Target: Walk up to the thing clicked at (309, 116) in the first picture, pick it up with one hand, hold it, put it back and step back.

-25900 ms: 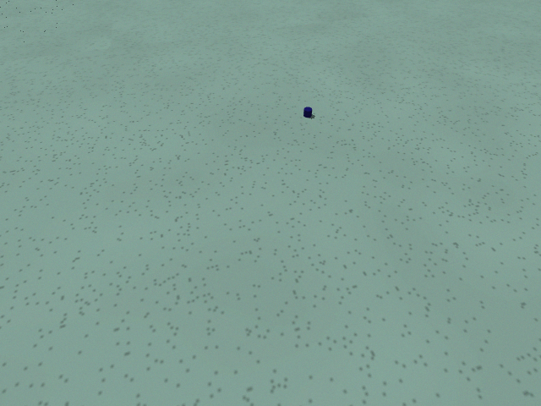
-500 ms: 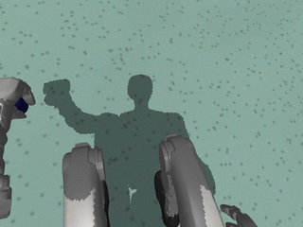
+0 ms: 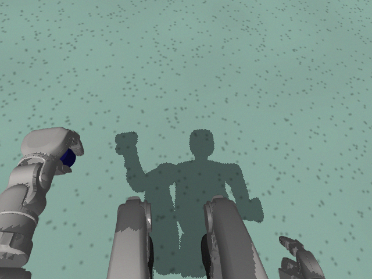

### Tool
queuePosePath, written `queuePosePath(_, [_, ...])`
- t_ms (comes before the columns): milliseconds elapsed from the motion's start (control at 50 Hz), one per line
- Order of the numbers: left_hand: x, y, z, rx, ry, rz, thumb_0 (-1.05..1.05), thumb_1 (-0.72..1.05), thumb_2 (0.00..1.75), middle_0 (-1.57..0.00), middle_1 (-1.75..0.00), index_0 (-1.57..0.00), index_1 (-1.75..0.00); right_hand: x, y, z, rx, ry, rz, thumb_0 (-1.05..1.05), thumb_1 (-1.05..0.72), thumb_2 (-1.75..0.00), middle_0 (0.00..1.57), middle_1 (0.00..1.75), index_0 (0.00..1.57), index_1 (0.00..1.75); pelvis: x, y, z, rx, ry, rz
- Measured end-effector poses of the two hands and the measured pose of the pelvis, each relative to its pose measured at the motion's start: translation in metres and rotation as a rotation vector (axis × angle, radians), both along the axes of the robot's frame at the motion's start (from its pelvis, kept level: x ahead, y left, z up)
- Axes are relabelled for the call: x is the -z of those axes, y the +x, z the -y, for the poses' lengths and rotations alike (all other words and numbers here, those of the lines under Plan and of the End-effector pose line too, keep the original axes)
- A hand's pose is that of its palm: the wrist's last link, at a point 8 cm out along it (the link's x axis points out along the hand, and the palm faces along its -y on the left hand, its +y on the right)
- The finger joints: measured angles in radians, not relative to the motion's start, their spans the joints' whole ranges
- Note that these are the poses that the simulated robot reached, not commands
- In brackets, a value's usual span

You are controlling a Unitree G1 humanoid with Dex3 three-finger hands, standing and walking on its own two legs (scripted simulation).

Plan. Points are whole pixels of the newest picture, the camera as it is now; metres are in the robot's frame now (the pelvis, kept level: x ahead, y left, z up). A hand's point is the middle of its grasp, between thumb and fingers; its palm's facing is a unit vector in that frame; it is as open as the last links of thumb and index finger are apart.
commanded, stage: lift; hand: left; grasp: from above
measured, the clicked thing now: (59, 155) +0.40 +0.30 -0.10
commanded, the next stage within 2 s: hold in 0.86 s
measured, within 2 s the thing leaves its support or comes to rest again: neither
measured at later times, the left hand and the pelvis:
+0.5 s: hand (23, 141) +0.35 +0.26 +0.09, palm faces -0.44 -0.10 -0.89, open 6.0 cm; pelvis +0.04 +0.00 +0.17, yaw +2 degrees
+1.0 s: hand (11, 99) +0.38 +0.25 +0.17, palm faces -0.44 -0.11 -0.89, open 6.1 cm; pelvis +0.08 +0.00 +0.23, yaw +2 degrees
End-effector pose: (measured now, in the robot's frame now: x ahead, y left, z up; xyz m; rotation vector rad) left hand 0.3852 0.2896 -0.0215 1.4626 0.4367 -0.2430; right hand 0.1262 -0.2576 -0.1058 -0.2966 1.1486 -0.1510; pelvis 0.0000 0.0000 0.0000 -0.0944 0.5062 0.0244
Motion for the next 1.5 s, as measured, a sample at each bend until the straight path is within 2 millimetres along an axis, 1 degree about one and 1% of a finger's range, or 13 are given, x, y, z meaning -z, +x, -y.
queuePosePath(160, [-0.075,-0.021,0.012,-0.004,-0.004,-0.005,-0.05,0.35,0.29,-0.74,-0.52,-1.05,-0.57,-0.066,0.012,-0.005,0.022,0.016,0.069,0.01,-0.91,-0.9,0.2,0.3,0.21,0.3,-0.066,0.009,0.001,-0.012,0.021,0.076])
queuePosePath(280, [-0.12,-0.029,0.014,-0.014,-0.002,-0.017,-0.05,0.36,0.29,-0.72,-0.53,-1.04,-0.58,-0.111,0.017,-0.006,0.036,0.017,0.113,0.01,-0.91,-0.9,0.2,0.3,0.21,0.3,-0.109,0.018,0.001,-0.021,0.036,0.135])
queuePosePath(360, [-0.142,-0.029,0.015,-0.019,-0.001,-0.023,-0.05,0.38,0.28,-0.71,-0.55,-1.03,-0.59,-0.135,0.019,-0.006,0.048,0.015,0.132,0.01,-0.91,-0.9,0.2,0.3,0.21,0.3,-0.133,0.026,0.0,-0.024,0.042,0.166])
queuePosePath(440, [-0.16,-0.028,0.02,-0.016,0.002,-0.026,-0.05,0.39,0.27,-0.7,-0.56,-1.02,-0.6,-0.155,0.02,-0.004,0.061,0.014,0.138,0.01,-0.91,-0.9,0.2,0.3,0.21,0.3,-0.153,0.034,-0.002,-0.024,0.047,0.193])
queuePosePath(540, [-0.179,-0.023,0.026,-0.008,0.012,-0.027,-0.05,0.39,0.28,-0.69,-0.57,-1.02,-0.62,-0.175,0.022,-0.004,0.069,0.016,0.133,0.01,-0.91,-0.9,0.2,0.3,0.21,0.3,-0.174,0.044,-0.003,-0.022,0.055,0.227])
queuePosePath(640, [-0.199,-0.013,0.031,-0.017,0.016,-0.009,-0.04,0.38,0.29,-0.68,-0.57,-1.03,-0.63,-0.191,0.022,-0.005,0.079,0.024,0.12,0.01,-0.91,-0.9,0.2,0.3,0.2,0.3,-0.193,0.052,-0.003,-0.02,0.062,0.257])
queuePosePath(740, [-0.217,-0.005,0.034,-0.036,0.017,-0.006,-0.04,0.38,0.3,-0.68,-0.57,-1.02,-0.63,-0.204,0.023,-0.006,0.093,0.035,0.114,0.01,-0.91,-0.9,0.2,0.3,0.2,0.3,-0.208,0.06,-0.004,-0.015,0.068,0.282])
queuePosePath(820, [-0.226,-0.003,0.037,-0.036,0.013,-0.026,-0.04,0.37,0.3,-0.69,-0.57,-1.02,-0.62,-0.213,0.027,-0.007,0.099,0.044,0.118,0.01,-0.91,-0.9,0.2,0.3,0.2,0.3,-0.218,0.066,-0.005,-0.012,0.073,0.299])
queuePosePath(980, [-0.243,-0.001,0.04,-0.027,0.008,-0.028,-0.04,0.36,0.32,-0.69,-0.57,-1.03,-0.62,-0.224,0.041,-0.007,0.093,0.057,0.127,0.01,-0.91,-0.9,0.2,0.3,0.2,0.3,-0.232,0.076,-0.004,-0.011,0.082,0.327])
queuePosePath(1240, [-0.271,0.007,0.048,-0.011,0.018,-0.01,-0.04,0.35,0.33,-0.69,-0.57,-1.0,-0.61,-0.241,0.067,-0.001,0.086,0.066,0.176,0.01,-0.91,-0.89,0.2,0.3,0.2,0.3,-0.245,0.086,0.0,-0.009,0.091,0.371])
queuePosePath(1500, [-0.286,-0.002,0.055,0.016,0.018,-0.013,-0.05,0.36,0.32,-0.7,-0.56,-1.01,-0.58,-0.25,0.08,-0.001,0.072,0.08,0.207,0.01,-0.91,-0.89,0.2,0.3,0.2,0.3,-0.251,0.085,0.002,-0.006,0.098,0.408])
